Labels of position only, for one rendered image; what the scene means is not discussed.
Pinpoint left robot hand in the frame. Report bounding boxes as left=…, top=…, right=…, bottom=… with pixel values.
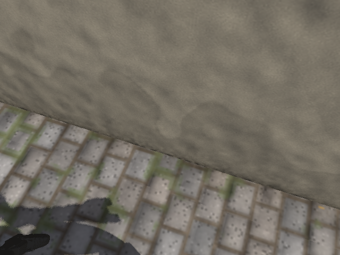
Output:
left=0, top=234, right=50, bottom=255

